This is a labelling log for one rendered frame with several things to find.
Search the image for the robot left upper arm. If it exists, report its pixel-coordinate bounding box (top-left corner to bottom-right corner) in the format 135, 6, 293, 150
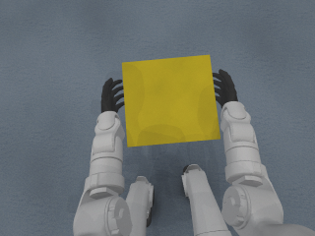
73, 196, 133, 236

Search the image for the robot left thigh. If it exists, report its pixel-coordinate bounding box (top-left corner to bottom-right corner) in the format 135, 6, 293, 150
125, 181, 154, 236

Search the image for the robot thigh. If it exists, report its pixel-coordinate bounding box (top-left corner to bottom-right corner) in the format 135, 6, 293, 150
125, 181, 154, 236
181, 169, 232, 236

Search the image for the robot right forearm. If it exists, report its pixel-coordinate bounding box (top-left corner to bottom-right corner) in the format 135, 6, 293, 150
220, 101, 284, 220

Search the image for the carton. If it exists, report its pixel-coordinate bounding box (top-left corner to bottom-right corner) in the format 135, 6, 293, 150
122, 54, 221, 148

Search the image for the robot right thigh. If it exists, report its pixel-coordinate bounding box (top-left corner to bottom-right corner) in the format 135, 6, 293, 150
181, 169, 232, 236

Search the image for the robot left forearm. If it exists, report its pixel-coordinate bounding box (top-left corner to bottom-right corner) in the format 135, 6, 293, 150
73, 111, 125, 234

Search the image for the left robot hand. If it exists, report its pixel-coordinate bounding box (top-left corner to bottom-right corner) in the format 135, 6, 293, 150
100, 78, 125, 113

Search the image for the right robot hand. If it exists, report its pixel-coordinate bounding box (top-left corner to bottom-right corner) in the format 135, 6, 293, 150
212, 69, 238, 109

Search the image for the robot right upper arm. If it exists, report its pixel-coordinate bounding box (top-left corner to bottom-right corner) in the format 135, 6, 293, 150
221, 184, 315, 236

